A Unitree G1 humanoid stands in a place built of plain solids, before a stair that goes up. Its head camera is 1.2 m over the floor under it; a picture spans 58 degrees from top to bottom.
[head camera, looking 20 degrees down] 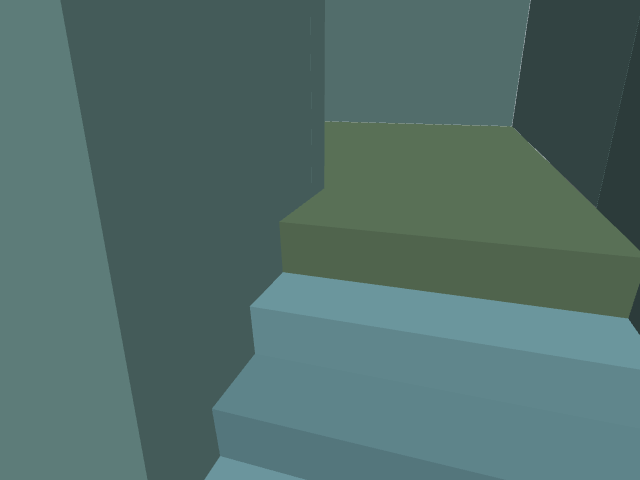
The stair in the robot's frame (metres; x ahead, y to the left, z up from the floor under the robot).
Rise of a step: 0.19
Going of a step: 0.25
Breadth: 1.10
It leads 18 degrees to the right of straight ahead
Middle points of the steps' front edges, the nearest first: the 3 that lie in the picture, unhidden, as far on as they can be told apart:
0.79 -0.23 0.36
1.03 -0.31 0.54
1.27 -0.38 0.74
